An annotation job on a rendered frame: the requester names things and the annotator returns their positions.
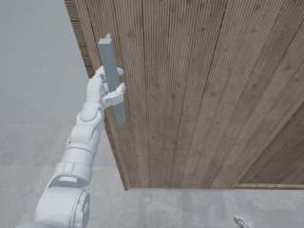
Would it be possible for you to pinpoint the handle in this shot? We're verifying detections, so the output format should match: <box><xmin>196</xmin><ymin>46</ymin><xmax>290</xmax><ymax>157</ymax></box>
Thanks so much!
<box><xmin>98</xmin><ymin>33</ymin><xmax>125</xmax><ymax>124</ymax></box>

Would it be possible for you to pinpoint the wardrobe door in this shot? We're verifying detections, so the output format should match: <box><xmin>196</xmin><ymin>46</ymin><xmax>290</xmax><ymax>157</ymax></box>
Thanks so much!
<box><xmin>74</xmin><ymin>0</ymin><xmax>304</xmax><ymax>189</ymax></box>
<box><xmin>237</xmin><ymin>101</ymin><xmax>304</xmax><ymax>184</ymax></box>

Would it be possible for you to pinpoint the left robot forearm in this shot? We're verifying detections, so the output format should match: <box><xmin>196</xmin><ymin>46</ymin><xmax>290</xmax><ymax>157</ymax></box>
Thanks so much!
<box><xmin>33</xmin><ymin>102</ymin><xmax>105</xmax><ymax>222</ymax></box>

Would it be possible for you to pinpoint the left robot hand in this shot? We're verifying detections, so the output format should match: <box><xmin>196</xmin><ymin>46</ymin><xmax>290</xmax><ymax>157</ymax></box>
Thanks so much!
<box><xmin>85</xmin><ymin>66</ymin><xmax>126</xmax><ymax>110</ymax></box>

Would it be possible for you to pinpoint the robot left upper arm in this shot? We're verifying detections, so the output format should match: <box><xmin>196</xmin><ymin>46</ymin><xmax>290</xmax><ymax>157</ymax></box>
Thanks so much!
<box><xmin>15</xmin><ymin>186</ymin><xmax>90</xmax><ymax>228</ymax></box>

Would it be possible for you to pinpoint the right robot hand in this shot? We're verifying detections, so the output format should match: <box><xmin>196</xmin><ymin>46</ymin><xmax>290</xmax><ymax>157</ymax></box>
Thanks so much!
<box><xmin>234</xmin><ymin>215</ymin><xmax>254</xmax><ymax>228</ymax></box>

